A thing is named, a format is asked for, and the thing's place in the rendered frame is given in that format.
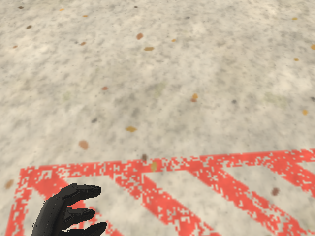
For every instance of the left robot hand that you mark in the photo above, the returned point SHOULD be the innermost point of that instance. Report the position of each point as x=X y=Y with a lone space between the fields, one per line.
x=57 y=215

